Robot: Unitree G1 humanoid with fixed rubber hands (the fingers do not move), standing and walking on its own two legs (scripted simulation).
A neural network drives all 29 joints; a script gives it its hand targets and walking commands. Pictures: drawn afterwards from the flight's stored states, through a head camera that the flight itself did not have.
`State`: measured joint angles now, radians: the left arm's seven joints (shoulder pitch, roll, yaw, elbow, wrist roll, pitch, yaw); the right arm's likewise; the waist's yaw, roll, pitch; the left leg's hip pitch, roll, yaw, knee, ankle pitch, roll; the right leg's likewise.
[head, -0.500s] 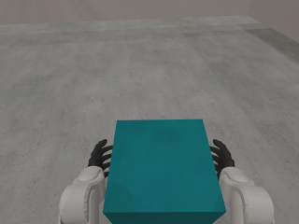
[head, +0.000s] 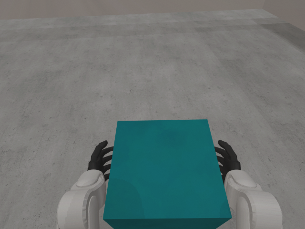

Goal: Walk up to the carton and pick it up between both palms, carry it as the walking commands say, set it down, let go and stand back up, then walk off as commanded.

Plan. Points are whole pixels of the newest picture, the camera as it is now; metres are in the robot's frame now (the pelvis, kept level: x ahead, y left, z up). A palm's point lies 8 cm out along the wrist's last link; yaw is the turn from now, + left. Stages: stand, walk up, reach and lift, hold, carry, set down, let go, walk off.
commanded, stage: carry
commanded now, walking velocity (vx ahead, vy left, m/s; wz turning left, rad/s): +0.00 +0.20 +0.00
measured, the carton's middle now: (162, 184) +0.25 +0.00 +0.02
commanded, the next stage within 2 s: none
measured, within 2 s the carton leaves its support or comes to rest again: neither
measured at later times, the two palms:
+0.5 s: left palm (75, 186) +0.22 +0.19 +0.09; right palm (212, 188) +0.21 -0.11 +0.09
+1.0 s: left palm (40, 192) +0.20 +0.25 +0.10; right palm (185, 200) +0.19 -0.04 +0.09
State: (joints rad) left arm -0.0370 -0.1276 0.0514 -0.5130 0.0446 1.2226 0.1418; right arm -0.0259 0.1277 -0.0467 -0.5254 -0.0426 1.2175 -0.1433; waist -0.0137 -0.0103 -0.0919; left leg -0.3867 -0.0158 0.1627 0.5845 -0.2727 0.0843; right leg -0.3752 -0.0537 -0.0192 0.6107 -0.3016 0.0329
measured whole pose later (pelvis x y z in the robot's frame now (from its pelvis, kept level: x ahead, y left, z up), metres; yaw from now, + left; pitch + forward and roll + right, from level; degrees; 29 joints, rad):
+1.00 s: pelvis -0.04 +0.12 +0.00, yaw -3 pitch +5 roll -1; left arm -0.01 -0.13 0.03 -0.54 0.03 1.20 0.15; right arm 0.02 0.13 -0.05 -0.58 -0.04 1.21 -0.14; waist 0.02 0.03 -0.08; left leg -0.48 -0.09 0.19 0.67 -0.31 -0.01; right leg -0.28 -0.07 -0.12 0.51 -0.30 0.00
